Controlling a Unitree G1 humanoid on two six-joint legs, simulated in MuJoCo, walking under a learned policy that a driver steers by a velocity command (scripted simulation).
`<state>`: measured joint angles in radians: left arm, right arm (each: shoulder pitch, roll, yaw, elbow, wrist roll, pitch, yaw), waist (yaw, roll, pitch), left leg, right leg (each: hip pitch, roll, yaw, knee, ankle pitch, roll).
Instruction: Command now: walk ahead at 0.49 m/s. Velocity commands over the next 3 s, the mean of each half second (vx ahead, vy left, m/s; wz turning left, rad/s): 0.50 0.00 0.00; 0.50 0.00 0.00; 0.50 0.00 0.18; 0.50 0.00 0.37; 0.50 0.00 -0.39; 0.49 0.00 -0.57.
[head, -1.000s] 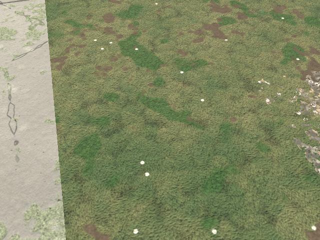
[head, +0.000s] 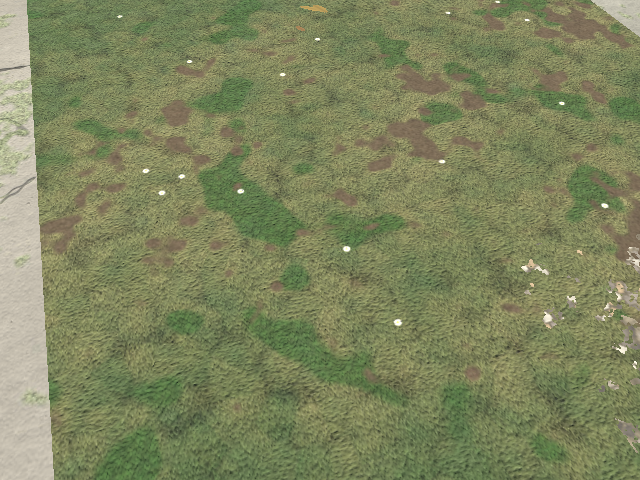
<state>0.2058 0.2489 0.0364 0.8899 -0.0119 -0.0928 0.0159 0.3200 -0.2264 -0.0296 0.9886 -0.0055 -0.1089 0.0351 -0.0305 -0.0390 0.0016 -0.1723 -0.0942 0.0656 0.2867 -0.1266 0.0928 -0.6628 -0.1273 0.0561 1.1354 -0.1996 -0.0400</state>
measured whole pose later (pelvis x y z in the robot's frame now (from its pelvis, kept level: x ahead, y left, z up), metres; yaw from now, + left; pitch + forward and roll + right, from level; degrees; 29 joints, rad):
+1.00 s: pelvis +0.55 -0.01 -0.01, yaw +1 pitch +2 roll +0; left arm 0.29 0.26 0.05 0.95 -0.02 -0.10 0.00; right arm 0.19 -0.24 -0.05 0.91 0.00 -0.10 0.03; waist 0.00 -0.03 0.02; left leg -0.34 -0.04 0.07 0.45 -0.14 0.07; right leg -0.43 -0.05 0.03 1.19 -0.34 -0.05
